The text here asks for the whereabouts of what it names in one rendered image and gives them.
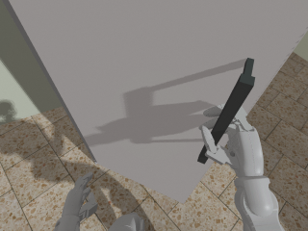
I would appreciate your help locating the handle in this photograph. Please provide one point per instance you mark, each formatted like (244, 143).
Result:
(236, 99)

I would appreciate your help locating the right robot forearm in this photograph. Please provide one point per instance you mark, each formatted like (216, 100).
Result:
(257, 204)

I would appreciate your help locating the robot right hand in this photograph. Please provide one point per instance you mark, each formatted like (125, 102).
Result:
(244, 141)

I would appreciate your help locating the fridge door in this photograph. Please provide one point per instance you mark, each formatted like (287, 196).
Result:
(137, 75)

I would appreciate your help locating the left robot forearm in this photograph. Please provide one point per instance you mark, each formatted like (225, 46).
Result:
(68, 223)

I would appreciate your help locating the robot left hand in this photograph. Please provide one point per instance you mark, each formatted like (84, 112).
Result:
(76, 197)

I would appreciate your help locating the robot left thigh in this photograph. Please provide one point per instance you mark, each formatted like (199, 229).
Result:
(128, 222)

